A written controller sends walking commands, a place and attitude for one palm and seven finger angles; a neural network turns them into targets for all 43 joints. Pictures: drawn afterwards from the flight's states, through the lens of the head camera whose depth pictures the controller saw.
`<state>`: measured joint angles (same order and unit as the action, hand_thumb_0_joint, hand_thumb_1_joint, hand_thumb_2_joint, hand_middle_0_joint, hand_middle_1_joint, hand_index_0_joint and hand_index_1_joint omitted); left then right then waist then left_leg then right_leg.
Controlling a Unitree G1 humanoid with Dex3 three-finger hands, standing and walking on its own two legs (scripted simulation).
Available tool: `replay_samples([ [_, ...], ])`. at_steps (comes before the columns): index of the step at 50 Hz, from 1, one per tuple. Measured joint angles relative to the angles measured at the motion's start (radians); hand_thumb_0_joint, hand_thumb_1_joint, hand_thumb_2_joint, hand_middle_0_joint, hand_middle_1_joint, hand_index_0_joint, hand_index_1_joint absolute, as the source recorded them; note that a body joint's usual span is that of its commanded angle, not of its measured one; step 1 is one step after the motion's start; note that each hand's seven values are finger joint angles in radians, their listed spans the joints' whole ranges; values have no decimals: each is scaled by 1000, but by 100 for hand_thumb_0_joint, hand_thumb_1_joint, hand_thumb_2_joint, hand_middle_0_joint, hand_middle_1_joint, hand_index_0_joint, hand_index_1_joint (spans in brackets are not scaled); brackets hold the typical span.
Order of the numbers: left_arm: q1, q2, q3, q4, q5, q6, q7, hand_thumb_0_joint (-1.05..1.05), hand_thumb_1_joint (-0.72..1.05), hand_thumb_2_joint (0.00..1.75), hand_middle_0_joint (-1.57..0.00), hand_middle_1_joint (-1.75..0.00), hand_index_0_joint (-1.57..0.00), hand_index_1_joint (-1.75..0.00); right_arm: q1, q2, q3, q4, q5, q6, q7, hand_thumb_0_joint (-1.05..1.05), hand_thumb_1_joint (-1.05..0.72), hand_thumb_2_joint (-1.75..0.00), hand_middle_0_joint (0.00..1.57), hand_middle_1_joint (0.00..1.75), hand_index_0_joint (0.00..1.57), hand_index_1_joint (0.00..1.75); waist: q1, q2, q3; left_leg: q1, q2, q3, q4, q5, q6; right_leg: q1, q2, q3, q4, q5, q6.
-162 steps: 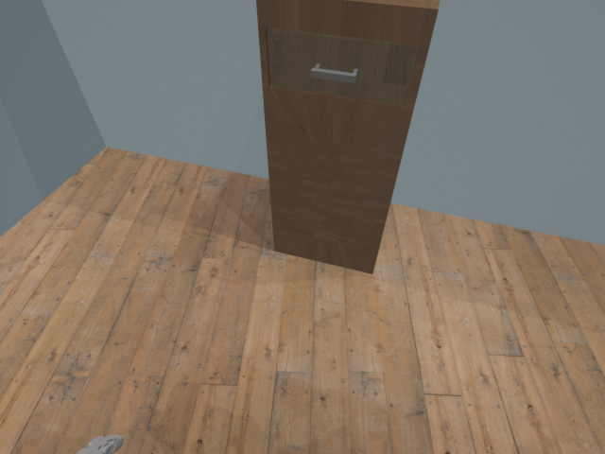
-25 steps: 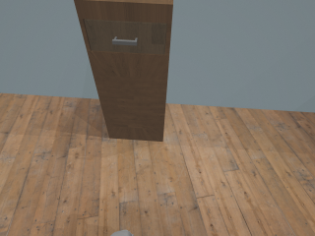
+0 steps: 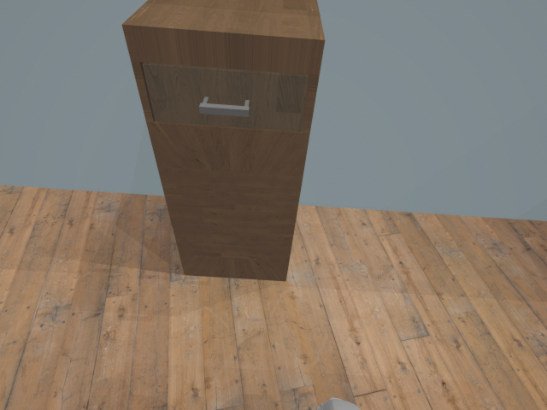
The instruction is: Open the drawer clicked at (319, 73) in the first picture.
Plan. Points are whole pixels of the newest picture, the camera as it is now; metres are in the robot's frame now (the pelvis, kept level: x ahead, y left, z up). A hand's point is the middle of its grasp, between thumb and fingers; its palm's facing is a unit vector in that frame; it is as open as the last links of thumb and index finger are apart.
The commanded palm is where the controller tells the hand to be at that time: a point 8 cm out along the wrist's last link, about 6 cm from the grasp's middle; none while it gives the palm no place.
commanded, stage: take the last steps up to it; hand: left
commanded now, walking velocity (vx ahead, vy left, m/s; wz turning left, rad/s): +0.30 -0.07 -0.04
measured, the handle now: (225, 106) +0.77 +0.16 +0.06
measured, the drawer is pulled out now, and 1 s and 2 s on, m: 0.00 0.00 0.00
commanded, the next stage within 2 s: come to a stop and stand still in 0.44 s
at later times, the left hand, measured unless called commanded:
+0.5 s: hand (219, 356) +0.26 +0.11 -0.17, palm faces +0.10 -0.97 -0.22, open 7.0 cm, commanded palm none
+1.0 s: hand (215, 372) +0.23 +0.11 -0.18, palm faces +0.08 -0.96 -0.25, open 7.3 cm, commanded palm none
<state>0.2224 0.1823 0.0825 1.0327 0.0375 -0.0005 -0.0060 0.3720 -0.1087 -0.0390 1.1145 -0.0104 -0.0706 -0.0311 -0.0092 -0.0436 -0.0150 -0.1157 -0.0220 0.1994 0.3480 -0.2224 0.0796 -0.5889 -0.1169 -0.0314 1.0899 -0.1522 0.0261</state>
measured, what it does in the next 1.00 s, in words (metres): walks ahead: right foot, then left foot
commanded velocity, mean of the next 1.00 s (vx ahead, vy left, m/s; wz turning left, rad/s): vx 0.02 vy -0.02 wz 0.00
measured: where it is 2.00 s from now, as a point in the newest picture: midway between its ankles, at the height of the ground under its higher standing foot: outside the picture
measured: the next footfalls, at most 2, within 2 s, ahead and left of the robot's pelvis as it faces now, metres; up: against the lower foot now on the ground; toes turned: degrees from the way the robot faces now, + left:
right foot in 0.30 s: +0.24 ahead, -0.16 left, +0.00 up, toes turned -9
left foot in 0.70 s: +0.35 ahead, +0.06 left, +0.00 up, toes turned +8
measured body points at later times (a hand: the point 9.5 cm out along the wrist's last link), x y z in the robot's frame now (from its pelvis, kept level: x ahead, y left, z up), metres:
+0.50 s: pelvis +0.19 -0.08 -0.01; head +0.20 -0.09 +0.44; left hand +0.25 +0.16 -0.15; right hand +0.16 -0.30 -0.17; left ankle +0.16 +0.05 -0.66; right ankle +0.20 -0.16 -0.74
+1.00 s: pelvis +0.22 -0.08 -0.01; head +0.26 -0.09 +0.43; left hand +0.23 +0.16 -0.16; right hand +0.33 -0.29 -0.17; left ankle +0.31 +0.05 -0.74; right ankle +0.19 -0.20 -0.71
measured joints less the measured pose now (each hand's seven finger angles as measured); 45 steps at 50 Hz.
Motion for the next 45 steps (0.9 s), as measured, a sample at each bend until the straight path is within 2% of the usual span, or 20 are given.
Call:
replay_samples([
  [4,-33,-12,-3,-9,-1,11,-7,0,92,90,-19,-30,-19,-30,53,21,3,23,-3,2,1,0,-91,-90,20,30,20,30,-20,10,3,63,-4,0,-40,-22,-11,-2,-14,-7,-115,22,7],
  [8,-60,-27,-9,-7,-4,17,-10,0,92,90,-19,-30,-19,-30,94,35,5,38,-11,3,3,0,-91,-90,20,30,20,30,-48,19,24,109,9,1,-47,-61,-34,34,-13,-35,-269,-7,-2],
  [12,-87,-47,-16,-8,-7,10,-12,0,92,90,-19,-30,-19,-30,123,37,4,53,-18,10,4,0,-90,-90,20,30,20,30,-74,34,51,136,36,2,-14,-126,-69,95,13,-68,-406,-52,-23],
  [14,-94,-56,-21,-13,-7,-6,-14,0,91,90,-20,-30,-19,-30,138,34,2,62,-17,15,4,0,-90,-90,20,30,20,30,-77,45,63,135,62,-1,44,-180,-93,155,39,-92,-492,-47,-40],
  [15,-95,-58,-24,-15,-5,-21,-14,0,91,90,-20,-30,-19,-30,147,35,2,68,-13,17,6,0,-90,-90,20,30,20,30,-73,48,66,118,78,-7,111,-218,-100,186,51,-101,-529,-12,-56],
  [16,-99,-64,-23,-15,-3,-37,-11,0,91,90,-20,-30,-19,-30,143,33,0,76,-7,24,9,0,-90,-90,20,30,20,30,-66,57,77,75,104,-18,226,-246,-94,187,62,-112,-504,-14,-70],
  [19,-84,-73,-17,-14,-24,-71,4,-1,92,90,-20,-30,-20,-30,108,24,-3,75,4,46,12,0,-90,-90,20,30,20,30,-46,56,90,-114,108,-112,669,-282,-72,234,68,-143,-473,-96,-90],
  [20,-78,-69,-4,-21,-33,-80,16,-3,94,90,-20,-30,-20,-30,93,18,-8,70,4,52,11,0,-90,-90,20,30,20,30,-34,57,84,-171,110,-126,757,-257,-69,261,72,-153,-493,-105,-91],
  [22,-62,-51,-2,-21,-30,-85,29,-5,96,90,-20,-30,-20,-30,49,-2,-16,51,-2,62,9,0,-90,-90,20,30,20,30,-17,62,68,-265,123,-133,828,-192,-71,310,83,-167,-549,-98,-85],
  [24,-36,-38,-7,-8,-21,-84,36,-5,96,90,-20,-30,-20,-30,-5,-27,-26,19,-8,67,8,1,-91,-90,20,30,20,30,-14,70,51,-334,136,-130,807,-141,-79,350,94,-175,-602,-89,-90],
  [27,12,-31,-20,22,-13,-71,36,-4,96,90,-20,-30,-20,-30,-82,-55,-33,-34,-10,65,11,0,-91,-90,20,30,20,30,-17,78,29,-388,148,-119,701,-91,-91,396,107,-178,-657,-86,-90],
  [30,54,-38,-34,52,-11,-56,30,-3,94,90,-20,-30,-20,-30,-147,-65,-28,-70,-8,61,15,0,-91,-90,19,30,19,29,-7,79,20,-381,148,-111,545,-59,-100,431,116,-177,-683,-97,-83],
  [33,83,-53,-47,71,-12,-39,31,-2,93,90,-20,-30,-20,-30,-199,-64,-12,-83,-2,56,11,0,-91,-90,19,30,19,29,21,76,28,-317,131,-115,359,-19,-104,456,121,-170,-666,-127,-71],
  [35,103,-63,-54,79,-15,-25,33,-1,93,90,-20,-30,-20,-30,-220,-58,-1,-85,2,54,9,0,-91,-90,19,30,19,29,38,75,33,-250,120,-113,235,91,-96,460,123,-166,-620,-166,-58],
  [37,108,-59,-56,82,-20,-5,41,-1,92,90,-20,-30,-20,-30,-236,-35,7,-84,3,54,5,0,-91,-90,19,30,20,29,50,38,42,-221,98,-100,220,43,-71,454,96,-158,-564,-210,-45],
  [40,105,-55,-57,65,-24,18,48,0,92,90,-20,-30,-20,-30,-263,-7,21,-94,4,65,-1,0,-91,-90,20,30,20,30,70,-1,64,-204,77,-71,206,11,-56,415,73,-106,-474,-275,-26],
  [42,90,-55,-55,54,-25,30,46,0,92,90,-20,-30,-20,-30,-284,0,21,-104,3,72,-8,0,-91,-90,20,30,20,30,67,3,85,-203,74,-63,186,29,-53,359,73,-67,-356,-353,-21],
  [45,61,-50,-45,29,-23,41,43,0,91,90,-20,-30,-20,-30,-308,-1,14,-117,-1,86,-10,0,-90,-90,20,30,20,30,53,31,116,-217,82,-66,166,59,-53,278,83,-24,-203,-399,-17],
])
